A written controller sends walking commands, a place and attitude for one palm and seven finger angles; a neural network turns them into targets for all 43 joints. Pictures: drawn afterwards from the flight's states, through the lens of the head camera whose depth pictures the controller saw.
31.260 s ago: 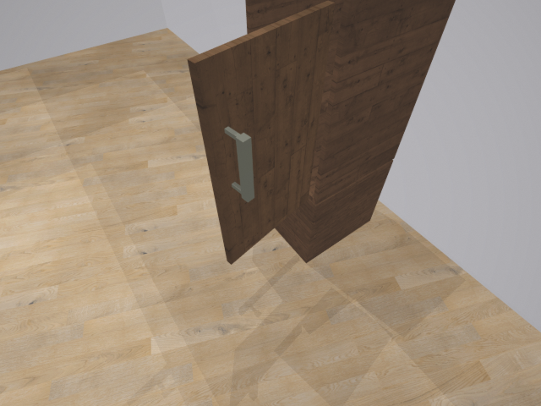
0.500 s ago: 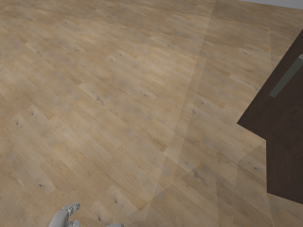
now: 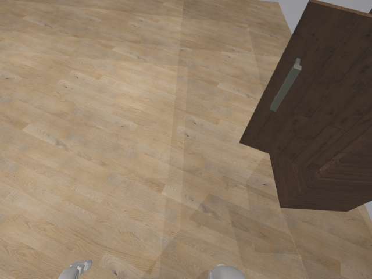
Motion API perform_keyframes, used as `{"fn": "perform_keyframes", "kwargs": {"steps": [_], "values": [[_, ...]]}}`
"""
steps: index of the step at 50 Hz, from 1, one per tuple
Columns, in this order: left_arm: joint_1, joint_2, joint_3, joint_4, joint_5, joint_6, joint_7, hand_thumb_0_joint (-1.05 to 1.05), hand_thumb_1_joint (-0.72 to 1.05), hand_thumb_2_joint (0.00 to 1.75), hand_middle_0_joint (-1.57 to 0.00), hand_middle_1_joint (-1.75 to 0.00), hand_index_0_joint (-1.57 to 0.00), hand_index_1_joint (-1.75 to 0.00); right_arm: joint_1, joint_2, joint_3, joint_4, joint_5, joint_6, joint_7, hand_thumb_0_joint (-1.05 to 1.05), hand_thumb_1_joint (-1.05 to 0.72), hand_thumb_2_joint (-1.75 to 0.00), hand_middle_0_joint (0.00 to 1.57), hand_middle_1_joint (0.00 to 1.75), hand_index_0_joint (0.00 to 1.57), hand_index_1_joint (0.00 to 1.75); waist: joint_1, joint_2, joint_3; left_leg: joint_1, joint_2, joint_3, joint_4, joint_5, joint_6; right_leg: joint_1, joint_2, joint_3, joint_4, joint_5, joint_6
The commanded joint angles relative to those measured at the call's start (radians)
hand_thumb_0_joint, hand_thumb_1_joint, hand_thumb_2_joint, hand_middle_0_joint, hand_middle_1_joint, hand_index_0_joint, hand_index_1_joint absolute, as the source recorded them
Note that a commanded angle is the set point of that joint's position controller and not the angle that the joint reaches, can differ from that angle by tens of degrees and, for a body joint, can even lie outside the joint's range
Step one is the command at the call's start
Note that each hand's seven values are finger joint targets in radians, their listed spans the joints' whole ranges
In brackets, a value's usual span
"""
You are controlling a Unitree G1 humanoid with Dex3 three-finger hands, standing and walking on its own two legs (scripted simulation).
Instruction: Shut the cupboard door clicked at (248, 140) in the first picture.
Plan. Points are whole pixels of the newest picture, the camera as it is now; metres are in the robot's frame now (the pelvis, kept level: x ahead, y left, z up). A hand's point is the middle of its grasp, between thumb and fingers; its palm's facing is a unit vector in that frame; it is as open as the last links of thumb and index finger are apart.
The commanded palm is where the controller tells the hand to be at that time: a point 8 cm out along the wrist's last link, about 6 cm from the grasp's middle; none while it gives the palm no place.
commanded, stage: turn to face it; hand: left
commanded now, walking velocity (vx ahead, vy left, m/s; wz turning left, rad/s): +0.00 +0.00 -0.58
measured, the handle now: (284, 85) +0.64 -0.26 +0.02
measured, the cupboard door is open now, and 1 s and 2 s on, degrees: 70 70 70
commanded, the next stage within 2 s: take the last steps up to it in 0.56 s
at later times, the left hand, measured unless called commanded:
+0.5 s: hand (123, 263) +0.17 +0.16 -0.19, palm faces -0.23 -0.95 -0.19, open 7.4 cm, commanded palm none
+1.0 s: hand (147, 249) +0.20 +0.10 -0.17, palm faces -0.35 -0.91 -0.21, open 7.4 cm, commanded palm none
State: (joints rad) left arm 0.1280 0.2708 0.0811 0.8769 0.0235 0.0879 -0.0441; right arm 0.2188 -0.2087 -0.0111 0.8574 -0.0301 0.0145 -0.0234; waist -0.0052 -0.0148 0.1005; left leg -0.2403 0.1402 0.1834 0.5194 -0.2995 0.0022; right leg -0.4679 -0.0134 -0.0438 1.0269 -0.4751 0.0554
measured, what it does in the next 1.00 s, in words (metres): steps on the spot, turning right: right foot, then left foot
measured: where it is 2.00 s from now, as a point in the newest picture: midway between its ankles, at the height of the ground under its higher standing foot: (213, 277)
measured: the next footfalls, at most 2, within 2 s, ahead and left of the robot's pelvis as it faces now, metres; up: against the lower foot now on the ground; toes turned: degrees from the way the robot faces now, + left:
right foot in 0.16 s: +0.03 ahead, -0.15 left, +0.00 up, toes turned -10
left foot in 0.48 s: +0.12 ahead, +0.09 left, +0.00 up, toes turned -9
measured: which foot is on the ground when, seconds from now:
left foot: down 0.00-0.16, up 0.18-0.46, down 0.48-0.86, up 0.88-1.00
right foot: up 0.00-0.14, down 0.16-0.50, up 0.52-0.84, down 0.86-1.00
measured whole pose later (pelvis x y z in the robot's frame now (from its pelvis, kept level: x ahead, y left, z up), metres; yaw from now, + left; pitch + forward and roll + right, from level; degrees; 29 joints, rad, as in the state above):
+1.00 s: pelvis +0.08 -0.06 +0.00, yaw -21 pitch +1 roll -1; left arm 0.24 0.19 0.05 0.98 0.03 0.01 -0.02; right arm 0.27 -0.25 -0.05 1.01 -0.03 0.05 -0.01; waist -0.02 0.03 0.03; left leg -0.47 0.10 0.08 1.02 -0.47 -0.05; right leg -0.14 0.03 -0.06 0.44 -0.32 -0.05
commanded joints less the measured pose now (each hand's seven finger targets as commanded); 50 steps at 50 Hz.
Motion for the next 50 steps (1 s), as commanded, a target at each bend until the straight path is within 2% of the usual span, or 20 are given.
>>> {"fn": "perform_keyframes", "kwargs": {"steps": [1,6,7,8,9,10,14,19,22,23,25,28,33,37,40,41,43,44,47,50], "values": [[-0.067,0.028,0.008,-0.104,-0.005,-0.034,-0.001,0.0,0.9,0.9,-0.2,-0.3,-0.2,-0.3,0.065,-0.231,-0.075,-0.029,-0.005,-0.009,-0.006,0.0,-0.9,-0.9,0.2,0.3,0.2,0.3,-0.038,0.243,-0.152,0.156,0.232,-0.097,-0.105,0.538,0.109,0.029,-0.007,-0.039,-0.169,0.028,-0.013],[0.058,0.077,0.015,-0.067,0.0,-0.054,0.008,0.0,0.9,0.9,-0.2,-0.3,-0.2,-0.3,0.023,-0.238,-0.086,-0.03,0.006,0.0,0.006,0.0,-0.9,-0.9,0.2,0.3,0.2,0.3,0.032,0.152,-0.174,0.023,0.186,-0.017,0.102,0.366,0.013,0.326,0.003,-0.052,-0.561,0.312,-0.06],[0.128,0.171,0.029,-0.049,0.008,-0.067,0.021,0.0,0.9,0.9,-0.2,-0.3,-0.2,-0.3,0.032,-0.185,-0.077,-0.049,0.017,0.002,0.015,0.0,-0.9,-0.9,0.2,0.3,0.2,0.3,0.063,-0.065,-0.219,-0.163,0.094,0.044,0.299,0.144,-0.047,0.524,-0.18,0.17,-0.639,0.499,-0.126],[0.195,0.249,0.043,-0.023,0.0,-0.076,0.035,0.0,0.9,0.9,-0.2,-0.3,-0.2,-0.3,-0.049,-0.127,-0.056,-0.099,0.019,0.007,0.013,0.0,-0.9,-0.9,0.2,0.3,0.2,0.3,0.101,-0.252,-0.187,-0.371,-0.05,-0.004,0.519,-0.376,-0.085,0.525,-0.375,0.427,-0.658,0.859,-0.248],[0.21,0.26,0.041,-0.022,-0.01,-0.071,0.046,0.0,0.9,0.9,-0.2,-0.3,-0.2,-0.3,-0.087,-0.135,-0.051,-0.109,0.02,0.019,0.002,0.0,-0.9,-0.9,0.2,0.3,0.2,0.3,0.104,-0.175,-0.161,-0.402,-0.04,-0.144,0.628,-0.368,-0.075,0.46,-0.386,0.415,-0.655,0.886,-0.293],[0.15,0.23,0.044,-0.029,-0.004,-0.076,0.059,0.0,0.9,0.9,-0.2,-0.3,-0.2,-0.3,-0.055,-0.128,-0.051,-0.093,0.02,0.017,-0.007,0.0,-0.9,-0.9,0.2,0.3,0.2,0.3,0.061,-0.293,-0.19,-0.465,-0.035,-0.181,0.68,-0.328,-0.08,0.501,-0.346,0.434,-0.65,0.847,-0.294],[0.017,0.147,0.014,-0.067,-0.004,-0.073,0.062,0.0,0.9,0.9,-0.2,-0.3,-0.2,-0.3,-0.002,-0.129,-0.045,-0.03,0.015,0.022,0.005,0.0,-0.9,-0.9,0.2,0.3,0.2,0.3,-0.006,-0.144,-0.201,-0.297,-0.035,-0.152,0.566,-0.139,-0.096,0.361,-0.217,0.216,-0.621,0.787,-0.239],[0.022,0.164,0.023,-0.049,0.005,-0.067,0.054,0.0,0.9,0.9,-0.2,-0.3,-0.2,-0.3,-0.002,-0.108,-0.042,-0.03,0.019,0.017,0.007,0.0,-0.9,-0.9,0.2,0.3,0.2,0.3,-0.001,-0.136,-0.145,-0.184,-0.083,-0.12,0.298,-0.115,-0.082,0.272,-0.209,0.269,-0.642,0.625,-0.242],[0.002,0.145,0.019,-0.036,-0.003,-0.062,0.053,0.0,0.9,0.9,-0.2,-0.3,-0.2,-0.3,0.068,-0.109,-0.041,-0.005,0.019,0.005,0.002,0.0,-0.9,-0.9,0.2,0.3,0.2,0.3,-0.034,-0.123,-0.151,-0.02,-0.1,-0.122,0.041,0.06,-0.069,0.204,-0.168,0.27,-0.577,0.521,-0.181],[0.002,0.117,0.014,-0.041,-0.009,-0.057,0.053,0.0,0.9,0.9,-0.2,-0.3,-0.2,-0.3,0.109,-0.136,-0.044,0.008,0.016,-0.007,0.0,0.0,-0.9,-0.9,0.2,0.3,0.2,0.3,-0.049,-0.046,-0.169,0.085,-0.057,-0.165,-0.09,0.147,-0.052,0.142,-0.122,0.24,-0.511,0.441,-0.138],[0.073,0.038,-0.001,-0.056,-0.017,-0.052,0.045,0.0,0.9,0.9,-0.2,-0.3,-0.2,-0.3,0.125,-0.272,-0.065,-0.006,-0.003,-0.013,-0.008,0.0,-0.9,-0.9,0.2,0.3,0.2,0.3,-0.034,0.315,-0.183,0.139,0.293,-0.508,-0.2,0.378,0.137,-0.009,0.054,0.055,-0.169,-0.119,-0.045],[0.026,0.058,0.009,-0.034,-0.007,-0.047,0.037,0.0,0.9,0.9,-0.2,-0.3,-0.2,-0.3,0.064,-0.211,-0.049,-0.01,-0.008,-0.018,-0.021,0.0,-0.9,-0.9,0.2,0.3,0.2,0.3,-0.016,0.228,-0.129,0.062,0.243,-0.416,-0.19,0.486,0.173,-0.047,0.002,0.103,0.107,-0.072,-0.031],[0.004,0.004,-0.01,-0.015,-0.008,-0.042,0.028,0.0,0.9,0.9,-0.2,-0.3,-0.2,-0.3,0.077,-0.184,-0.052,0.03,-0.005,-0.015,-0.021,0.0,-0.9,-0.9,0.2,0.3,0.2,0.3,-0.027,0.199,-0.164,0.148,0.171,-0.222,-0.134,0.614,0.143,0.045,0.003,0.019,-0.146,-0.016,-0.021],[-0.003,-0.003,-0.011,-0.004,-0.003,-0.045,0.015,0.0,0.9,0.9,-0.2,-0.3,-0.2,-0.3,0.104,-0.206,-0.07,0.056,-0.009,-0.005,-0.012,0.0,-0.9,-0.9,0.2,0.3,0.2,0.3,-0.048,0.209,-0.151,0.116,0.202,-0.25,-0.173,0.25,0.125,0.115,0.026,-0.034,-0.292,0.005,-0.04],[0.065,0.018,0.0,0.024,0.002,-0.05,0.002,0.0,0.9,0.9,-0.2,-0.3,-0.2,-0.3,0.068,-0.222,-0.078,0.065,-0.004,-0.004,-0.009,0.0,-0.9,-0.9,0.2,0.3,0.2,0.3,-0.004,0.157,-0.128,-0.005,0.186,-0.209,-0.135,-0.02,0.075,0.283,0.041,-0.061,-0.536,0.16,-0.057],[0.11,0.051,0.011,0.039,0.005,-0.056,0.003,0.0,0.9,0.9,-0.2,-0.3,-0.2,-0.3,0.058,-0.205,-0.077,0.065,0.001,-0.006,-0.006,0.0,-0.9,-0.9,0.2,0.3,0.2,0.3,0.021,0.081,-0.116,-0.108,0.139,-0.16,-0.061,-0.107,0.039,0.396,0.01,-0.012,-0.642,0.155,-0.075],[0.227,0.199,0.038,0.073,0.007,-0.069,0.023,0.0,0.9,0.9,-0.2,-0.3,-0.2,-0.3,-0.073,-0.104,-0.049,-0.008,0.01,-0.008,0.006,0.0,-0.9,-0.9,0.2,0.3,0.2,0.3,0.11,-0.267,-0.056,-0.453,-0.078,-0.029,0.384,-0.387,-0.047,0.51,-0.33,0.465,-0.872,-0.022,-0.262],[0.229,0.177,0.036,0.072,0.001,-0.077,0.035,0.0,0.9,0.9,-0.2,-0.3,-0.2,-0.3,-0.106,-0.132,-0.054,-0.015,0.007,-0.006,0.001,0.0,-0.9,-0.9,0.2,0.3,0.2,0.3,0.101,-0.208,-0.038,-0.5,-0.059,-0.135,0.52,-0.313,-0.039,0.463,-0.337,0.483,-0.873,0.008,-0.318],[0.115,0.087,0.012,0.059,0.002,-0.092,0.047,0.0,0.9,0.9,-0.2,-0.3,-0.2,-0.3,-0.05,-0.126,-0.061,0.032,0.001,-0.013,0.01,0.0,-0.9,-0.9,0.2,0.3,0.2,0.3,0.014,-0.122,-0.025,-0.439,-0.019,-0.148,0.574,-0.178,-0.051,0.396,-0.245,0.279,-0.806,0.213,-0.306],[0.103,0.089,0.004,0.061,0.003,-0.105,0.043,0.0,0.9,0.9,-0.2,-0.3,-0.2,-0.3,-0.022,-0.089,-0.052,0.04,0.0,-0.011,0.019,0.0,-0.9,-0.9,0.2,0.3,0.2,0.3,-0.008,-0.096,-0.044,-0.333,-0.037,-0.095,0.438,-0.11,-0.064,0.337,-0.197,0.19,-0.785,0.377,-0.283]]}}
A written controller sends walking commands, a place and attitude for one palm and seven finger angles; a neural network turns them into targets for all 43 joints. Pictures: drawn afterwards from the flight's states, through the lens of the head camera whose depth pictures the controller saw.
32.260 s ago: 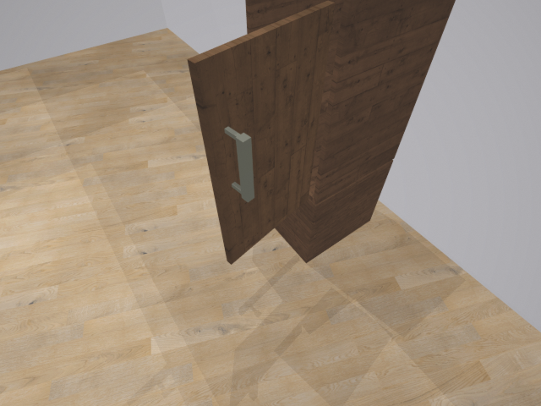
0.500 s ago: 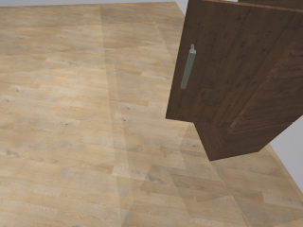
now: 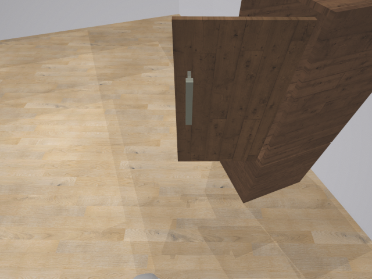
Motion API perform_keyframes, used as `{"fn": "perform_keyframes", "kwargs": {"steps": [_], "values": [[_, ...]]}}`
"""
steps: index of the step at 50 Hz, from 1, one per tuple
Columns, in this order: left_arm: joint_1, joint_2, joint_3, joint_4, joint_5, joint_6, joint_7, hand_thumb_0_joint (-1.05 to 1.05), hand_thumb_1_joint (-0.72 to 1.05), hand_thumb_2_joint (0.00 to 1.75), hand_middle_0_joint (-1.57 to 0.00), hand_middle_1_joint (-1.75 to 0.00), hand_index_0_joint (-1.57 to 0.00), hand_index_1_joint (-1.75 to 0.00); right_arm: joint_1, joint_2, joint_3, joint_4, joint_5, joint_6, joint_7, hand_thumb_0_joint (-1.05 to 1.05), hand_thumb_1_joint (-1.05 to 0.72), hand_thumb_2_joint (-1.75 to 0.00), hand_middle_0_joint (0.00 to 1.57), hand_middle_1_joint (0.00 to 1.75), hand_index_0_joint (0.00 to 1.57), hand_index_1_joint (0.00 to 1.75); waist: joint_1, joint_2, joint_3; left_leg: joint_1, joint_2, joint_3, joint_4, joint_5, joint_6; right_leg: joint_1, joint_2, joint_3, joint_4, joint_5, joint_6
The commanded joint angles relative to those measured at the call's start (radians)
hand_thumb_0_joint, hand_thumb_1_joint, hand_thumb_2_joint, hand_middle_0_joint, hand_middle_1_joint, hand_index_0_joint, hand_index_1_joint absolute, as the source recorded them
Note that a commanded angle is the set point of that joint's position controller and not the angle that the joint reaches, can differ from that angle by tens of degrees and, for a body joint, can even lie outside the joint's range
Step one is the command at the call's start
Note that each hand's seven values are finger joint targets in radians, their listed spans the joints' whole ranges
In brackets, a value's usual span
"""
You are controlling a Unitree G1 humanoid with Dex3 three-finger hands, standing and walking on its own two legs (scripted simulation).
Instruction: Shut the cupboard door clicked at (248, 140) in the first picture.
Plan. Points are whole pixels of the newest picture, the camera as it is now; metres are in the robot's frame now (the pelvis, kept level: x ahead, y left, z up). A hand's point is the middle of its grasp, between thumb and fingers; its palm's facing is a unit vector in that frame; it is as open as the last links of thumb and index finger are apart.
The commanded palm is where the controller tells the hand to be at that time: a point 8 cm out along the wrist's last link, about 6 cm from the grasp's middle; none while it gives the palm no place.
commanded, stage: take the last steps up to it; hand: left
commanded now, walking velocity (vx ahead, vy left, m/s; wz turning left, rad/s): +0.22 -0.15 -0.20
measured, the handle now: (188, 99) +0.60 +0.02 +0.03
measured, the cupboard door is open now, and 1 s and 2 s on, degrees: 70 70 70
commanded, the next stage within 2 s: come to a stop and stand still in 0.28 s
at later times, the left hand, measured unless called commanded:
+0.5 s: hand (143, 230) +0.27 +0.13 -0.16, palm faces -0.17 -0.97 -0.20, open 7.4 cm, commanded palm none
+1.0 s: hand (136, 250) +0.22 +0.15 -0.18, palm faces -0.03 -0.98 -0.20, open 7.4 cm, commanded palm none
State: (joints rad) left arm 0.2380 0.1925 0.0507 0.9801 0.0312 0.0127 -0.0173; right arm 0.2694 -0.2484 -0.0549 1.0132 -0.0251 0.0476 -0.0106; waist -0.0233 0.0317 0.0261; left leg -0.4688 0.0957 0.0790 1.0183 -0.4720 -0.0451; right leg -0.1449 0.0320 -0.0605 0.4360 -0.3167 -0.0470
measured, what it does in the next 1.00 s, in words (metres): walks ahead: left foot, then right foot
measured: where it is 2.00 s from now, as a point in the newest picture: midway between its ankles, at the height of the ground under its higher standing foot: outside the picture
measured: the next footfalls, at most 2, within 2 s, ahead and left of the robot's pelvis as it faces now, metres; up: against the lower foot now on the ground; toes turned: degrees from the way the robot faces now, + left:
left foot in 0.16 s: +0.14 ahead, +0.11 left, +0.00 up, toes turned +7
right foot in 0.54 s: +0.23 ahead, -0.23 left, +0.00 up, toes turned -11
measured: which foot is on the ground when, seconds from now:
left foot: up 0.00-0.14, down 0.16-0.54, up 0.56-0.84, down 0.86-1.00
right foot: down 0.00-0.16, up 0.18-0.52, down 0.54-0.86, up 0.88-1.00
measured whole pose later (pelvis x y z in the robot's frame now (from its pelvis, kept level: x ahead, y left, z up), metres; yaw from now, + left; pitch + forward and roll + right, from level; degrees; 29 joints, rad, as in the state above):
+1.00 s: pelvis +0.14 -0.05 +0.00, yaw -5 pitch +1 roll -1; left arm 0.17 0.23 0.06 0.98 0.03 0.07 0.02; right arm 0.16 -0.17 -0.02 0.92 -0.03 0.03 -0.02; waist 0.02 -0.06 0.07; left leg -0.29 0.00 0.05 0.55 -0.28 0.04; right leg -0.44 -0.01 0.03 0.96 -0.45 0.03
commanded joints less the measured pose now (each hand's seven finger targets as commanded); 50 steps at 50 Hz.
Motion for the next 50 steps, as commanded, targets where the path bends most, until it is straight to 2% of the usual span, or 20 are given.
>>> {"fn": "perform_keyframes", "kwargs": {"steps": [1,4,6,7,8,9,12,16,21,24,25,26,27,30,36,41,43,44,46,50], "values": [[0.0,0.175,0.034,-0.033,-0.003,-0.03,0.015,0.0,0.9,0.9,-0.2,-0.3,-0.2,-0.3,-0.075,-0.045,-0.008,-0.117,-0.004,-0.045,0.006,0.0,-0.9,-0.9,0.2,0.3,0.2,0.3,0.01,-0.149,0.03,-0.09,0.002,0.023,-0.113,0.075,-0.016,0.016,-0.239,0.201,-0.189,0.232,-0.18],[0.003,0.185,0.039,-0.018,-0.003,-0.025,0.011,0.0,0.9,0.9,-0.2,-0.3,-0.2,-0.3,-0.051,-0.038,-0.003,-0.115,-0.002,-0.06,-0.001,0.0,-0.9,-0.9,0.2,0.3,0.2,0.3,0.001,-0.141,0.008,0.033,-0.022,0.055,-0.314,0.111,-0.006,0.021,-0.221,0.205,-0.122,0.313,-0.162],[-0.02,0.177,0.038,-0.015,-0.015,-0.02,0.007,0.0,0.9,0.9,-0.2,-0.3,-0.2,-0.3,0.052,-0.061,-0.005,-0.076,-0.006,-0.072,-0.013,0.0,-0.9,-0.9,0.2,0.3,0.2,0.3,-0.05,-0.116,-0.028,0.239,-0.045,0.081,-0.491,0.258,0.001,-0.041,-0.162,0.16,0.007,0.351,-0.113],[-0.003,0.133,0.031,-0.017,-0.018,-0.019,0.004,0.0,0.9,0.9,-0.2,-0.3,-0.2,-0.3,0.156,-0.122,-0.02,-0.046,-0.013,-0.085,-0.019,0.0,-0.9,-0.9,0.2,0.3,0.2,0.3,-0.086,0.017,-0.096,0.451,0.051,-0.06,-0.595,0.321,0.03,-0.168,-0.105,0.123,0.211,0.276,-0.062],[0.044,0.076,0.018,-0.037,-0.026,-0.018,-0.005,0.0,0.9,0.9,-0.2,-0.3,-0.2,-0.3,0.26,-0.246,-0.042,-0.026,-0.032,-0.093,-0.03,0.0,-0.9,-0.9,0.2,0.3,0.2,0.3,-0.105,0.297,-0.174,0.653,0.362,-0.446,-0.66,0.402,0.157,-0.416,0.011,0.015,0.507,-0.121,0.008],[-0.002,0.126,0.018,-0.064,-0.008,-0.018,-0.006,0.0,0.9,0.9,-0.2,-0.3,-0.2,-0.3,0.282,-0.271,-0.035,-0.03,-0.024,-0.083,-0.036,0.0,-0.9,-0.9,0.2,0.3,0.2,0.3,-0.119,0.236,-0.162,0.592,0.475,-0.548,-0.719,0.369,0.238,-0.464,-0.003,0.086,0.707,-0.319,0.009],[-0.085,0.118,0.029,-0.065,0.002,-0.005,-0.02,0.0,0.9,0.9,-0.2,-0.3,-0.2,-0.3,0.116,-0.168,-0.008,-0.07,-0.016,-0.087,-0.042,0.0,-0.9,-0.9,0.2,0.3,0.2,0.3,-0.045,0.136,0.031,0.315,0.389,-0.385,-0.785,0.309,0.2,-0.508,-0.097,0.121,0.831,-0.121,0.037],[-0.04,0.07,0.029,-0.041,-0.004,0.025,-0.033,0.0,0.9,0.9,-0.2,-0.3,-0.2,-0.3,0.057,-0.145,-0.011,-0.06,-0.015,-0.094,-0.035,0.0,-0.9,-0.9,0.2,0.3,0.2,0.3,0.002,0.129,-0.006,0.296,0.275,-0.071,-0.773,0.407,0.144,-0.43,-0.105,0.065,0.644,0.017,0.067],[-0.102,0.041,0.012,-0.059,-0.006,0.013,-0.023,0.0,0.9,0.9,-0.2,-0.3,-0.2,-0.3,0.052,-0.14,-0.023,-0.042,-0.013,-0.072,-0.02,0.0,-0.9,-0.9,0.2,0.3,0.2,0.3,-0.008,0.166,0.005,0.256,0.222,0.034,-0.696,0.566,0.135,-0.278,-0.074,-0.032,0.312,0.097,0.081],[-0.012,0.067,0.013,-0.039,-0.005,-0.004,-0.005,0.0,0.9,0.9,-0.2,-0.3,-0.2,-0.3,0.034,-0.133,-0.028,-0.038,-0.003,-0.052,-0.017,0.0,-0.9,-0.9,0.2,0.3,0.2,0.3,0.035,0.139,-0.052,0.263,0.162,0.065,-0.532,0.609,0.081,-0.081,-0.036,-0.068,0.084,0.253,0.073],[0.025,0.12,0.02,-0.029,-0.003,-0.018,0.005,0.0,0.9,0.9,-0.2,-0.3,-0.2,-0.3,0.052,-0.105,-0.026,-0.038,0.004,-0.049,-0.01,0.0,-0.9,-0.9,0.2,0.3,0.2,0.3,0.049,0.055,-0.077,0.211,0.115,0.081,-0.459,0.486,0.042,0.018,-0.092,-0.007,0.029,0.418,0.064],[0.058,0.205,0.033,-0.018,0.006,-0.029,0.021,0.0,0.9,0.9,-0.2,-0.3,-0.2,-0.3,0.091,-0.042,-0.017,-0.043,0.013,-0.048,-0.002,0.0,-0.9,-0.9,0.2,0.3,0.2,0.3,0.057,-0.142,-0.134,0.066,0.023,0.107,-0.318,0.181,0.006,0.159,-0.283,0.2,0.039,0.74,0.004],[0.09,0.246,0.032,-0.014,0.002,-0.031,0.027,0.0,0.9,0.9,-0.2,-0.3,-0.2,-0.3,0.098,-0.002,-0.006,-0.056,0.023,-0.033,-0.003,0.0,-0.9,-0.9,0.2,0.3,0.2,0.3,0.066,-0.204,-0.139,0.081,-0.047,0.055,-0.167,-0.157,0.005,0.105,-0.415,0.256,-0.004,0.98,-0.087],[0.003,0.223,0.037,-0.031,-0.003,-0.024,0.056,0.0,0.9,0.9,-0.2,-0.3,-0.2,-0.3,0.09,-0.041,-0.012,-0.048,0.025,-0.013,-0.023,0.0,-0.9,-0.9,0.2,0.3,0.2,0.3,0.056,-0.356,-0.185,-0.032,-0.047,-0.082,0.101,-0.175,-0.002,0.172,-0.43,0.281,0.039,1.145,-0.166],[-0.101,0.192,0.045,-0.086,0.003,-0.006,0.064,0.0,0.9,0.9,-0.2,-0.3,-0.2,-0.3,0.019,-0.028,-0.009,-0.08,0.015,0.004,0.001,0.0,-0.9,-0.9,0.2,0.3,0.2,0.3,0.034,-0.238,-0.148,0.042,-0.065,-0.088,-0.005,-0.032,-0.013,-0.018,-0.394,0.177,-0.019,0.774,-0.143],[-0.122,0.169,0.043,-0.089,-0.005,0.009,0.055,0.0,0.9,0.9,-0.2,-0.3,-0.2,-0.3,0.111,-0.027,-0.007,-0.067,0.013,-0.017,0.004,0.0,-0.9,-0.9,0.2,0.3,0.2,0.3,-0.021,-0.176,-0.135,0.31,-0.065,-0.048,-0.533,0.27,0.006,-0.177,-0.313,0.134,0.063,0.339,-0.046],[-0.075,0.063,0.021,-0.109,-0.019,0.034,0.05,0.0,0.9,0.9,-0.2,-0.3,-0.2,-0.3,0.046,-0.165,-0.025,-0.119,-0.006,-0.027,0.001,0.0,-0.9,-0.9,0.2,0.3,0.2,0.3,0.001,0.299,-0.047,0.213,0.242,-0.38,-0.759,0.478,0.146,-0.308,-0.075,-0.004,0.322,-0.222,0.076],[-0.093,0.093,0.022,-0.108,-0.013,0.041,0.05,0.0,0.9,0.9,-0.2,-0.3,-0.2,-0.3,-0.015,-0.167,-0.022,-0.145,-0.012,-0.023,-0.011,0.0,-0.9,-0.9,0.2,0.3,0.2,0.3,-0.002,0.202,-0.008,0.096,0.259,-0.389,-0.77,0.463,0.212,-0.255,-0.057,0.076,0.468,-0.248,0.065],[-0.069,0.098,0.031,-0.076,-0.007,0.048,0.047,0.0,0.9,0.9,-0.2,-0.3,-0.2,-0.3,-0.07,-0.127,-0.01,-0.146,-0.011,-0.032,-0.028,0.0,-0.9,-0.9,0.2,0.3,0.2,0.3,0.029,0.205,-0.014,0.157,0.179,-0.29,-0.723,0.575,0.195,-0.306,-0.045,0.136,0.622,-0.166,0.064],[-0.027,0.079,0.011,-0.042,-0.014,0.028,0.042,0.0,0.9,0.9,-0.2,-0.3,-0.2,-0.3,-0.059,-0.085,0.004,-0.125,0.002,-0.045,-0.031,0.0,-0.9,-0.9,0.2,0.3,0.2,0.3,0.029,0.108,-0.093,0.35,0.139,-0.195,-0.656,0.76,0.213,-0.274,-0.049,0.094,0.493,-0.137,0.08]]}}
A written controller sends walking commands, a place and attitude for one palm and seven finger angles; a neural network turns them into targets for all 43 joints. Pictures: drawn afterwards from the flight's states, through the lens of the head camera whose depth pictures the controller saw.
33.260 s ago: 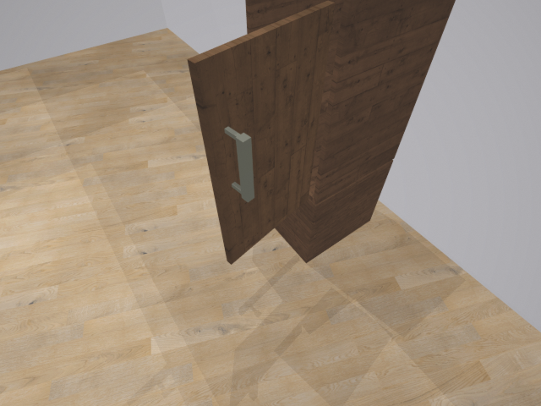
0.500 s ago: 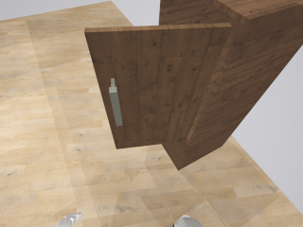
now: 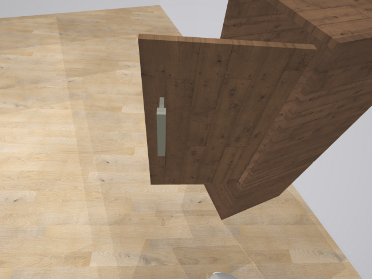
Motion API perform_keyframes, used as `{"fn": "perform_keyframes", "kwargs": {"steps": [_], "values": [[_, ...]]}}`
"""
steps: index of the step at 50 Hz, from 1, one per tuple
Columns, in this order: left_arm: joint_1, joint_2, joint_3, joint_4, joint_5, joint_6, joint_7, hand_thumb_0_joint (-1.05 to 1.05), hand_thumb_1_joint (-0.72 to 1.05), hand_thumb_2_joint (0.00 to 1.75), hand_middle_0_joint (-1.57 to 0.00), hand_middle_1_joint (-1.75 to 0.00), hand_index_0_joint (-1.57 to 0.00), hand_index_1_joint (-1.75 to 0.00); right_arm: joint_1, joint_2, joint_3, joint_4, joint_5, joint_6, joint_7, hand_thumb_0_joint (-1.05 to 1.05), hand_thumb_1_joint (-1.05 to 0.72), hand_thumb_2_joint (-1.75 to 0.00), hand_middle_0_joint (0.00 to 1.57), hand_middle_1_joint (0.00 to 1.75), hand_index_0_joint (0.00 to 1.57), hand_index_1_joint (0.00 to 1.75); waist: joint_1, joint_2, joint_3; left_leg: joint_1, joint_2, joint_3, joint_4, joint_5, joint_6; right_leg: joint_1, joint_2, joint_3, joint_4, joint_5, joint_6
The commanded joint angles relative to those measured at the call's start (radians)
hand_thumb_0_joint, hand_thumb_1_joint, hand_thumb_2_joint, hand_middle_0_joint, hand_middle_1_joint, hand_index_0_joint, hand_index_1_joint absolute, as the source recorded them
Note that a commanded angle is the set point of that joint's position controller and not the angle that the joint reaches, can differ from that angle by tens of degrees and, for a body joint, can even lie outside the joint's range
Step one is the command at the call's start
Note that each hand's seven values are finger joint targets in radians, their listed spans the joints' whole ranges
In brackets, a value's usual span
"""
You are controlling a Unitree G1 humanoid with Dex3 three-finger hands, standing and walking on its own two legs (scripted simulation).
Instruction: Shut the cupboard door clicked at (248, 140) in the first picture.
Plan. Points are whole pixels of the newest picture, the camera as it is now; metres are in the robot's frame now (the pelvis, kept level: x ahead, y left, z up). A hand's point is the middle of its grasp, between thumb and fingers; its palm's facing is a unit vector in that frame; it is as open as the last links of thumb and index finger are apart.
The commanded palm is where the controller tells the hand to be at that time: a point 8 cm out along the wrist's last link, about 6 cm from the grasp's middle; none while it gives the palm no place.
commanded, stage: come to a stop and stand still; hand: left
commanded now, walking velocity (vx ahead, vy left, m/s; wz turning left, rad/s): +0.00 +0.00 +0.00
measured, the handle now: (161, 128) +0.45 +0.10 +0.03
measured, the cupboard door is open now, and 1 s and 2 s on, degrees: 70 70 70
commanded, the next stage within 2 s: look again from close up in 0.70 s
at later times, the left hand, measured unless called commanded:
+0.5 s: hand out of the picture -0.02 +0.15 -0.17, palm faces -0.01 -0.99 -0.16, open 7.3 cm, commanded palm none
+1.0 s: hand out of the picture +0.00 +0.16 -0.17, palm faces -0.02 -0.98 -0.20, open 7.3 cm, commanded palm none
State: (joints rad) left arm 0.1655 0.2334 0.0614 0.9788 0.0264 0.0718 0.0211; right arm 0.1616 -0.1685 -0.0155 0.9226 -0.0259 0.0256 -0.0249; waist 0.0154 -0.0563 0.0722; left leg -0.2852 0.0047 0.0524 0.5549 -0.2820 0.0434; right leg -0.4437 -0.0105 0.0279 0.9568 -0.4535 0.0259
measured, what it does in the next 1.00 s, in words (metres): steps on the spot: right foot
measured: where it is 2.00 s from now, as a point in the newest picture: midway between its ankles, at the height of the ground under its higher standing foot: outside the picture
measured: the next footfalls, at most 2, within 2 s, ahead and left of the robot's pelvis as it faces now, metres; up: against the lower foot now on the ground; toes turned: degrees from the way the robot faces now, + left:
right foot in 0.16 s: -0.01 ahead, -0.12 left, +0.00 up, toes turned +0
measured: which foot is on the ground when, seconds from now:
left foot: down 0.00-1.00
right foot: up 0.00-0.14, down 0.16-1.00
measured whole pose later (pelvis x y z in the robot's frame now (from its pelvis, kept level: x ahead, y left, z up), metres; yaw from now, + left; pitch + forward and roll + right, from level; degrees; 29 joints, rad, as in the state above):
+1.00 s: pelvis -0.01 +0.00 +0.00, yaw +0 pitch -1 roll +0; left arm 0.30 0.14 -0.02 1.08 0.02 -0.03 0.04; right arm 0.29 -0.16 0.00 1.06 -0.01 -0.01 -0.02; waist -0.02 0.03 0.03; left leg -0.27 0.00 0.06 0.54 -0.26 0.03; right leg -0.16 0.01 0.00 0.50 -0.34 0.00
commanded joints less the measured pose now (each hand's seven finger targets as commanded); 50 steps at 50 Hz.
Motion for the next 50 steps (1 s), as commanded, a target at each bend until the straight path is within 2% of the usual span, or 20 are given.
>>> {"fn": "perform_keyframes", "kwargs": {"steps": [1,3,5,6,7,8,9,10,11,17,19,25,31,39,40,41,42,43,47,50], "values": [[0.039,0.034,-0.006,-0.039,-0.011,-0.032,0.005,0.0,0.9,0.9,-0.2,-0.3,-0.2,-0.3,0.061,-0.165,-0.037,-0.02,0.004,-0.022,-0.016,0.0,-0.9,-0.9,0.2,0.3,0.2,0.3,-0.019,0.202,-0.144,0.185,0.24,-0.172,-0.196,0.558,0.129,0.052,-0.009,-0.006,-0.096,-0.006,0.007],[0.048,0.026,-0.017,-0.031,-0.013,-0.039,0.004,0.0,0.9,0.9,-0.2,-0.3,-0.2,-0.3,0.08,-0.167,-0.038,0.004,0.006,-0.022,-0.013,0.0,-0.9,-0.9,0.2,0.3,0.2,0.3,-0.027,0.194,-0.138,0.189,0.245,-0.19,-0.194,0.56,0.132,0.131,-0.007,-0.03,-0.278,0.011,0.0],[0.117,0.026,-0.021,0.005,-0.014,-0.049,0.006,0.0,0.9,0.9,-0.2,-0.3,-0.2,-0.3,0.071,-0.164,-0.038,0.021,0.017,-0.021,-0.011,0.0,-0.9,-0.9,0.2,0.3,0.2,0.3,-0.004,0.157,-0.156,0.152,0.211,-0.175,-0.168,0.452,0.091,0.26,-0.005,-0.033,-0.482,0.189,-0.008],[0.144,0.037,-0.022,0.023,-0.012,-0.059,0.01,0.0,0.9,0.9,-0.2,-0.3,-0.2,-0.3,0.066,-0.147,-0.035,0.027,0.024,-0.024,-0.008,0.0,-0.9,-0.9,0.2,0.3,0.2,0.3,0.003,0.116,-0.145,0.112,0.166,-0.163,-0.145,0.346,0.048,0.313,-0.03,0.024,-0.6,0.292,-0.022],[0.144,0.066,-0.023,0.033,-0.008,-0.069,0.015,0.0,0.9,0.9,-0.2,-0.3,-0.2,-0.3,0.063,-0.113,-0.031,0.03,0.031,-0.024,-0.002,0.0,-0.9,-0.9,0.2,0.3,0.2,0.3,-0.01,0.052,-0.1,0.061,0.114,-0.131,-0.134,0.217,0.003,0.307,-0.099,0.113,-0.639,0.36,-0.053],[0.109,0.086,-0.028,0.032,-0.01,-0.075,0.013,0.0,0.9,0.9,-0.2,-0.3,-0.2,-0.3,0.072,-0.095,-0.024,0.034,0.033,-0.023,0.005,0.0,-0.9,-0.9,0.2,0.3,0.2,0.3,-0.039,0.034,-0.071,0.086,0.076,-0.101,-0.154,0.11,-0.027,0.235,-0.166,0.152,-0.648,0.346,-0.084],[0.092,0.087,-0.03,0.03,-0.009,-0.074,0.009,0.0,0.9,0.9,-0.2,-0.3,-0.2,-0.3,0.08,-0.095,-0.023,0.044,0.028,-0.021,0.01,0.0,-0.9,-0.9,0.2,0.3,0.2,0.3,-0.046,0.052,-0.073,0.141,0.057,-0.091,-0.166,0.163,-0.035,0.195,-0.155,0.135,-0.627,0.363,-0.086],[0.096,0.072,-0.031,0.046,-0.012,-0.087,0.011,0.0,0.9,0.9,-0.2,-0.3,-0.2,-0.3,0.086,-0.098,-0.019,0.065,0.021,-0.023,0.006,0.0,-0.9,-0.9,0.2,0.3,0.2,0.3,-0.046,-0.066,-0.107,0.171,0.069,-0.082,-0.155,0.212,-0.034,0.212,-0.126,0.13,-0.609,0.436,-0.081],[0.106,0.055,-0.038,0.056,-0.015,-0.091,0.013,0.0,0.9,0.9,-0.2,-0.3,-0.2,-0.3,0.089,-0.11,-0.021,0.078,0.022,-0.027,0.004,0.0,-0.9,-0.9,0.2,0.3,0.2,0.3,-0.04,-0.088,-0.111,0.191,0.078,-0.083,-0.158,0.223,-0.03,0.218,-0.124,0.117,-0.613,0.457,-0.075],[0.129,0.034,-0.044,0.09,-0.015,-0.083,0.015,0.0,0.9,0.9,-0.2,-0.3,-0.2,-0.3,0.117,-0.094,-0.008,0.15,0.02,-0.024,0.006,0.0,-0.9,-0.9,0.2,0.3,0.2,0.3,-0.029,-0.024,0.006,0.141,0.081,-0.086,-0.231,0.097,-0.03,0.184,-0.095,0.1,-0.687,0.177,-0.063],[0.132,0.024,-0.044,0.099,-0.017,-0.081,0.015,0.0,0.9,0.9,-0.2,-0.3,-0.2,-0.3,0.131,-0.09,-0.003,0.167,0.016,-0.025,0.004,0.0,-0.9,-0.9,0.2,0.3,0.2,0.3,-0.03,0.013,0.024,0.132,0.075,-0.088,-0.241,0.088,-0.033,0.177,-0.093,0.103,-0.691,0.159,-0.066],[0.157,0.011,-0.045,0.124,-0.022,-0.081,0.014,0.0,0.9,0.9,-0.2,-0.3,-0.2,-0.3,0.172,-0.076,0.003,0.191,0.015,-0.031,-0.005,0.0,-0.9,-0.9,0.2,0.3,0.2,0.3,-0.02,0.074,0.009,0.118,0.081,-0.093,-0.253,0.104,-0.033,0.22,-0.087,0.094,-0.68,0.206,-0.068],[0.17,-0.001,-0.046,0.135,-0.025,-0.086,0.016,0.0,0.9,0.9,-0.2,-0.3,-0.2,-0.3,0.209,-0.069,0.006,0.205,0.017,-0.039,-0.011,0.0,-0.9,-0.9,0.2,0.3,0.2,0.3,-0.018,0.064,-0.023,0.126,0.093,-0.096,-0.241,0.184,-0.032,0.268,-0.087,0.079,-0.664,0.292,-0.069],[0.176,-0.019,-0.047,0.14,-0.023,-0.082,0.02,0.0,0.9,0.9,-0.2,-0.3,-0.2,-0.3,0.221,-0.056,0.003,0.211,0.017,-0.035,-0.014,0.0,-0.9,-0.9,0.2,0.3,0.2,0.3,-0.022,0.056,0.021,0.117,0.095,-0.097,-0.242,0.161,-0.031,0.246,-0.08,0.072,-0.664,0.274,-0.066],[0.252,0.015,-0.059,0.145,0.004,-0.125,0.056,0.0,0.9,0.9,-0.2,-0.3,-0.2,-0.3,0.1,-0.076,0.009,0.138,0.02,-0.066,0.001,0.0,-0.9,-0.9,0.2,0.3,0.2,0.3,0.019,0.084,0.019,0.054,0.093,-0.051,0.011,0.3,-0.048,0.234,-0.141,0.107,-0.63,0.728,-0.047],[0.201,0.057,-0.048,0.098,-0.011,-0.129,0.051,0.0,0.9,0.9,-0.2,-0.3,-0.2,-0.3,0.183,-0.032,0.007,0.117,0.016,-0.054,0.005,0.0,-0.9,-0.9,0.2,0.3,0.2,0.3,-0.055,0.09,-0.059,0.073,0.069,-0.066,-0.041,0.052,-0.038,0.245,-0.165,0.124,-0.607,0.506,-0.083],[0.176,0.053,-0.048,0.081,-0.013,-0.139,0.044,0.0,0.9,0.9,-0.2,-0.3,-0.2,-0.3,0.194,-0.033,0.009,0.116,0.005,-0.055,0.01,0.0,-0.9,-0.9,0.2,0.3,0.2,0.3,-0.045,0.107,-0.091,0.079,0.056,-0.07,-0.046,0.097,-0.041,0.256,-0.155,0.11,-0.58,0.54,-0.1],[0.166,0.043,-0.052,0.068,-0.015,-0.134,0.039,0.0,0.9,0.9,-0.2,-0.3,-0.2,-0.3,0.209,-0.043,0.005,0.109,0.009,-0.055,0.007,0.0,-0.9,-0.9,0.2,0.3,0.2,0.3,-0.052,0.105,-0.118,0.098,0.069,-0.071,-0.065,0.113,-0.031,0.253,-0.123,0.092,-0.552,0.427,-0.101],[0.185,0.006,-0.063,0.061,-0.01,-0.117,0.032,0.0,0.9,0.9,-0.2,-0.3,-0.2,-0.3,0.179,-0.062,0.004,0.09,0.01,-0.057,0.005,0.0,-0.9,-0.9,0.2,0.3,0.2,0.3,-0.029,0.035,0.003,0.037,0.082,-0.103,-0.103,0.14,-0.005,0.184,-0.071,0.063,-0.552,0.249,-0.084],[0.181,0.017,-0.064,0.051,-0.011,-0.108,0.029,0.0,0.9,0.9,-0.2,-0.3,-0.2,-0.3,0.163,-0.086,0.003,0.081,0.01,-0.052,0.007,0.0,-0.9,-0.9,0.2,0.3,0.2,0.3,-0.028,0.015,0.025,0.039,0.077,-0.113,-0.131,0.076,-0.004,0.155,-0.063,0.07,-0.553,0.152,-0.077]]}}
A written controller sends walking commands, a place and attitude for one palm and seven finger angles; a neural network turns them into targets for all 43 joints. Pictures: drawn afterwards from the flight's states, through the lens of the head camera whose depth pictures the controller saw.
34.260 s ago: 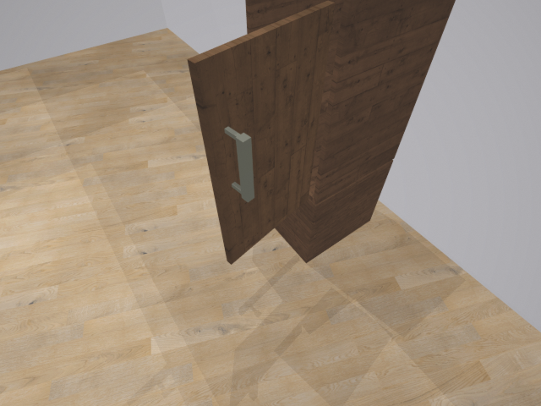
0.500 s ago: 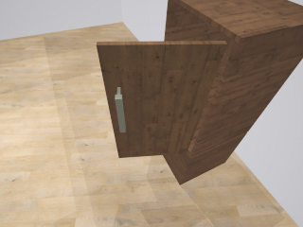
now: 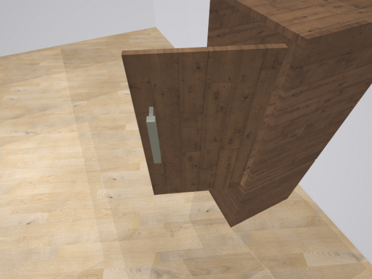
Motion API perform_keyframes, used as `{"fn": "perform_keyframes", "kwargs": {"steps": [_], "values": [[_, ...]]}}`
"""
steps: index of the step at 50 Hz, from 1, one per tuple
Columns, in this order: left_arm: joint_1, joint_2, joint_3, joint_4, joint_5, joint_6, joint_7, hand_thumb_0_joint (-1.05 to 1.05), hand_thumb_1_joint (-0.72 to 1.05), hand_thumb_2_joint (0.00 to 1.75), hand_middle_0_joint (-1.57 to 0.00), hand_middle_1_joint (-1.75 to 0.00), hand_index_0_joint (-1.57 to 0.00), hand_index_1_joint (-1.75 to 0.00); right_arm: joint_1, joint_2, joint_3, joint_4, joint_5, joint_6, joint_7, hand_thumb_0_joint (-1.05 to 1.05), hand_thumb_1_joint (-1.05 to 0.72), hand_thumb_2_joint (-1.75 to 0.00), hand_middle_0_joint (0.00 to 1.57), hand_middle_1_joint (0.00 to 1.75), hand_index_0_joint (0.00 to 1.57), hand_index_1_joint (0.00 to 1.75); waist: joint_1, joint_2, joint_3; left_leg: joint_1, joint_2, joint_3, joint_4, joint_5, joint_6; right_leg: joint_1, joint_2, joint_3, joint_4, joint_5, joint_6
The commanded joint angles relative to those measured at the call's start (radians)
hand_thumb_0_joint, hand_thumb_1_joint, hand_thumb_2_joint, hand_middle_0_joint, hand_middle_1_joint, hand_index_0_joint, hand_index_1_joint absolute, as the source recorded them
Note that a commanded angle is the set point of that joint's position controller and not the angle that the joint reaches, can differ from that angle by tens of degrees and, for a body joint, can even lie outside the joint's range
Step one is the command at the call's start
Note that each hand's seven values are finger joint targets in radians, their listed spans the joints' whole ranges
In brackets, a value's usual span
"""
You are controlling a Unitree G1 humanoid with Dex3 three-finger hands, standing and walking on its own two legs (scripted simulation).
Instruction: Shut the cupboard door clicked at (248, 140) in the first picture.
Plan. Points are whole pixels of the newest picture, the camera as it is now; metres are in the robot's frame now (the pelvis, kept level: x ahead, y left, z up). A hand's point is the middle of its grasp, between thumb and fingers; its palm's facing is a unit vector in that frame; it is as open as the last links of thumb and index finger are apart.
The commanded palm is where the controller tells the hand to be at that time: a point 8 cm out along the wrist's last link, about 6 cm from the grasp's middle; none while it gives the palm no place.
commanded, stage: look again from close up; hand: left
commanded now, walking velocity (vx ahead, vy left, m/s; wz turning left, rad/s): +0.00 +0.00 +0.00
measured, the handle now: (154, 136) +0.45 +0.11 +0.03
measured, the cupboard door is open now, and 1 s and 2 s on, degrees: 70 70 70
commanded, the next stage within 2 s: shuffle to correct the standing spot in 0.28 s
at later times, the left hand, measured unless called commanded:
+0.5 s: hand out of the picture +0.04 +0.20 -0.18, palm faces -0.03 -0.98 -0.21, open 7.4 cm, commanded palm none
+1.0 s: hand out of the picture -0.03 +0.12 -0.19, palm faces +0.10 -0.98 -0.14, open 7.4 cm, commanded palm none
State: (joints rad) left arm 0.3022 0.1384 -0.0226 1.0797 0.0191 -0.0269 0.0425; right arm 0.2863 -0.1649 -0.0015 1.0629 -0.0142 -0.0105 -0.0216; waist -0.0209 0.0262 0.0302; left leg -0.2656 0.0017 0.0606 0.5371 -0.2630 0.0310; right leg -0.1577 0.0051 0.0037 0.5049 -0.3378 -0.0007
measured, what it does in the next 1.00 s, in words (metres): stands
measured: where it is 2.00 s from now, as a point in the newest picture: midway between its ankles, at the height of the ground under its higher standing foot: outside the picture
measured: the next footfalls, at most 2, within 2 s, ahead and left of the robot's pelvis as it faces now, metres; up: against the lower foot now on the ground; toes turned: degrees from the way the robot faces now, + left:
right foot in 1.18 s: +0.05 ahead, -0.19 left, +0.00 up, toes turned +2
left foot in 1.44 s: +0.05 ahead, -0.08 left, +0.00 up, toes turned +10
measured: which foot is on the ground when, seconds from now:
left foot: down 0.00-1.00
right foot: down 0.00-0.96, up 0.98-1.00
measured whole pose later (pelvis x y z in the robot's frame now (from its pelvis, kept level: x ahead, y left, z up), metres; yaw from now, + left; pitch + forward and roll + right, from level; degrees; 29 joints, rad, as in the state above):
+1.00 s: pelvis +0.03 -0.04 -0.01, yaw +5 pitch +1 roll +0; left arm 0.37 0.16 0.01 1.05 0.03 0.04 0.03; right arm 0.23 -0.14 -0.03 1.10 -0.02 0.02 -0.05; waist 0.01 -0.07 0.04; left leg -0.32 0.04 0.03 0.65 -0.35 -0.02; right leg -0.19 0.03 -0.11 0.64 -0.44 -0.05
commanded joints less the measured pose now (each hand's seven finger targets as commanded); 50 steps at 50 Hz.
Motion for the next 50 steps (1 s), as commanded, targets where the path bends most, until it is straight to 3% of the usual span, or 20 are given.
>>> {"fn": "perform_keyframes", "kwargs": {"steps": [1,3,9,15,18,22,24,27,32,35,38,40,42,43,45,46,47,48,49,50], "values": [[0.044,0.115,0.021,-0.054,-0.004,-0.007,0.007,0.0,0.9,0.9,-0.2,-0.3,-0.2,-0.3,0.034,-0.098,-0.013,-0.061,-0.001,-0.017,0.004,0.0,-0.9,-0.9,0.2,0.3,0.2,0.3,0.008,-0.065,0.061,0.025,0.084,-0.123,-0.12,0.058,0.011,-0.13,-0.075,0.091,-0.098,0.036,-0.049],[0.049,0.129,0.023,-0.057,-0.004,-0.008,0.007,0.0,0.9,0.9,-0.2,-0.3,-0.2,-0.3,0.023,-0.102,-0.01,-0.06,-0.001,-0.022,0.004,0.0,-0.9,-0.9,0.2,0.3,0.2,0.3,0.015,-0.033,0.037,0.036,0.085,-0.121,-0.124,0.11,0.015,-0.102,-0.078,0.086,-0.085,0.094,-0.046],[0.043,0.157,0.026,-0.063,-0.006,-0.005,0.005,0.0,0.9,0.9,-0.2,-0.3,-0.2,-0.3,-0.014,-0.136,-0.011,-0.055,0.001,-0.03,-0.001,0.0,-0.9,-0.9,0.2,0.3,0.2,0.3,0.023,-0.045,-0.017,0.092,0.094,-0.112,-0.114,0.233,0.02,-0.062,-0.088,0.083,-0.078,0.208,-0.034],[0.026,0.18,0.027,-0.058,-0.005,0.001,0.001,0.0,0.9,0.9,-0.2,-0.3,-0.2,-0.3,-0.05,-0.154,-0.014,-0.042,0.002,-0.03,-0.003,0.0,-0.9,-0.9,0.2,0.3,0.2,0.3,0.027,-0.009,-0.021,0.117,0.1,-0.111,-0.123,0.275,0.021,-0.054,-0.092,0.079,-0.087,0.228,-0.026],[0.017,0.192,0.029,-0.057,-0.005,0.001,0.001,0.0,0.9,0.9,-0.2,-0.3,-0.2,-0.3,-0.062,-0.165,-0.015,-0.036,0.003,-0.031,-0.004,0.0,-0.9,-0.9,0.2,0.3,0.2,0.3,0.026,-0.024,-0.04,0.132,0.103,-0.105,-0.119,0.312,0.021,-0.036,-0.096,0.078,-0.088,0.268,-0.025],[0.036,0.154,0.022,-0.031,-0.004,0.011,0.001,0.0,0.9,0.9,-0.2,-0.3,-0.2,-0.3,-0.057,-0.129,-0.008,-0.013,0.002,-0.026,-0.006,0.0,-0.9,-0.9,0.2,0.3,0.2,0.3,0.027,-0.031,-0.032,0.124,0.119,-0.124,-0.131,0.323,0.025,-0.02,-0.088,0.034,-0.087,0.216,-0.009],[0.045,0.15,0.023,-0.023,-0.003,0.021,-0.001,0.0,0.9,0.9,-0.2,-0.3,-0.2,-0.3,-0.057,-0.146,-0.012,-0.008,-0.002,-0.022,-0.009,0.0,-0.9,-0.9,0.2,0.3,0.2,0.3,0.027,-0.005,-0.022,0.122,0.135,-0.147,-0.144,0.318,0.031,-0.035,-0.08,0.012,-0.068,0.172,-0.004],[0.058,0.145,0.027,-0.023,0.002,0.032,-0.004,0.0,0.9,0.9,-0.2,-0.3,-0.2,-0.3,-0.045,-0.159,-0.023,-0.003,-0.004,-0.015,-0.017,0.0,-0.9,-0.9,0.2,0.3,0.2,0.3,0.027,0.025,0.0,0.117,0.176,-0.205,-0.169,0.316,0.058,-0.069,-0.066,-0.025,-0.04,0.097,-0.003],[0.072,0.14,0.038,-0.034,0.007,0.04,-0.009,0.0,0.9,0.9,-0.2,-0.3,-0.2,-0.3,-0.018,-0.173,-0.041,-0.007,-0.006,-0.003,-0.029,0.0,-0.9,-0.9,0.2,0.3,0.2,0.3,0.022,0.048,-0.024,0.13,0.222,-0.276,-0.159,0.362,0.101,-0.11,-0.052,-0.043,0.007,0.044,-0.009],[0.106,0.134,0.046,-0.035,0.007,0.041,-0.012,0.0,0.9,0.9,-0.2,-0.3,-0.2,-0.3,-0.03,-0.167,-0.049,-0.017,-0.008,0.003,-0.028,0.0,-0.9,-0.9,0.2,0.3,0.2,0.3,0.029,0.021,-0.039,0.057,0.19,-0.23,-0.115,0.303,0.079,-0.055,-0.062,-0.035,-0.038,0.114,-0.017],[0.13,0.143,0.055,-0.046,0.008,0.041,-0.011,0.0,0.9,0.9,-0.2,-0.3,-0.2,-0.3,-0.039,-0.131,-0.046,-0.026,-0.008,0.007,-0.026,0.0,-0.9,-0.9,0.2,0.3,0.2,0.3,0.034,-0.072,-0.036,-0.042,0.111,-0.118,-0.02,0.215,0.033,0.019,-0.101,0.01,-0.081,0.258,-0.042],[0.13,0.161,0.062,-0.057,0.008,0.045,-0.009,0.0,0.9,0.9,-0.2,-0.3,-0.2,-0.3,-0.033,-0.094,-0.041,-0.03,-0.006,0.011,-0.024,0.0,-0.9,-0.9,0.2,0.3,0.2,0.3,0.03,-0.147,-0.033,-0.078,0.048,-0.043,0.073,0.11,0.01,0.019,-0.156,0.051,-0.107,0.317,-0.087],[0.126,0.156,0.062,-0.072,0.011,0.049,-0.007,0.0,0.9,0.9,-0.2,-0.3,-0.2,-0.3,-0.046,-0.063,-0.038,-0.04,-0.008,0.021,-0.026,0.0,-0.9,-0.9,0.2,0.3,0.2,0.3,0.032,-0.189,0.004,-0.113,0.024,-0.01,0.155,-0.064,0.001,-0.017,-0.192,0.076,-0.139,0.325,-0.136],[0.12,0.145,0.06,-0.076,0.012,0.052,-0.007,0.0,0.9,0.9,-0.2,-0.3,-0.2,-0.3,-0.053,-0.065,-0.038,-0.042,-0.009,0.023,-0.026,0.0,-0.9,-0.9,0.2,0.3,0.2,0.3,0.03,-0.179,0.024,-0.123,0.026,-0.005,0.191,-0.118,0.0,-0.037,-0.199,0.074,-0.135,0.348,-0.155],[0.118,0.129,0.056,-0.071,0.013,0.052,-0.006,0.0,0.9,0.9,-0.2,-0.3,-0.2,-0.3,-0.028,-0.053,-0.036,-0.029,-0.01,0.021,-0.025,0.0,-0.9,-0.9,0.2,0.3,0.2,0.3,0.017,-0.133,0.029,-0.08,0.05,0.0,0.121,-0.076,0.0,-0.044,-0.18,0.034,-0.071,0.429,-0.161],[0.124,0.117,0.053,-0.064,0.01,0.051,-0.006,0.0,0.9,0.9,-0.2,-0.3,-0.2,-0.3,0.002,-0.054,-0.035,-0.012,-0.011,0.018,-0.026,0.0,-0.9,-0.9,0.2,0.3,0.2,0.3,0.006,-0.09,0.018,-0.004,0.078,-0.023,0.045,0.095,0.01,-0.076,-0.147,0.005,-0.023,0.417,-0.129],[0.141,0.101,0.052,-0.06,0.009,0.051,-0.006,0.0,0.9,0.9,-0.2,-0.3,-0.2,-0.3,0.04,-0.074,-0.039,0.01,-0.014,0.012,-0.028,0.0,-0.9,-0.9,0.2,0.3,0.2,0.3,-0.001,0.035,0.001,0.075,0.138,-0.112,-0.01,0.301,0.035,-0.114,-0.086,-0.042,0.055,0.346,-0.08],[0.151,0.097,0.054,-0.064,0.004,0.051,-0.005,0.0,0.9,0.9,-0.2,-0.3,-0.2,-0.3,0.076,-0.129,-0.05,0.024,-0.017,0.011,-0.035,0.0,-0.9,-0.9,0.2,0.3,0.2,0.3,-0.007,0.2,-0.027,0.144,0.254,-0.259,-0.063,0.481,0.095,-0.178,-0.037,-0.095,0.163,0.166,-0.029],[0.121,0.096,0.056,-0.077,0.003,0.052,-0.003,0.0,0.9,0.9,-0.2,-0.3,-0.2,-0.3,0.098,-0.159,-0.06,0.027,-0.018,0.015,-0.044,0.0,-0.9,-0.9,0.2,0.3,0.2,0.3,-0.018,0.273,-0.007,0.132,0.351,-0.382,-0.124,0.588,0.162,-0.23,-0.013,-0.096,0.26,-0.105,-0.014],[0.09,0.106,0.062,-0.09,0.006,0.058,-0.004,0.0,0.9,0.9,-0.2,-0.3,-0.2,-0.3,0.105,-0.172,-0.064,0.021,-0.021,0.015,-0.048,0.0,-0.9,-0.9,0.2,0.3,0.2,0.3,-0.024,0.233,0.008,0.107,0.391,-0.421,-0.158,0.605,0.196,-0.269,-0.016,-0.049,0.363,-0.256,-0.022]]}}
